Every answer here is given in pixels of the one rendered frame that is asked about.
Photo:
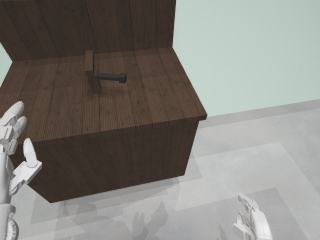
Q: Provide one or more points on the left robot hand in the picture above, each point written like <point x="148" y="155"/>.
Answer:
<point x="11" y="126"/>

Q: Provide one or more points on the tap lever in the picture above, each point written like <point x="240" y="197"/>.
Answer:
<point x="122" y="77"/>

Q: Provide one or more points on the right robot hand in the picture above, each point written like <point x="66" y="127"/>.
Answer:
<point x="253" y="227"/>

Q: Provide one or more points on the counter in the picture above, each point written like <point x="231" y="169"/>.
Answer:
<point x="93" y="135"/>

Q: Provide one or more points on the robot left forearm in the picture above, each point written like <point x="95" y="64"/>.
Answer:
<point x="9" y="229"/>

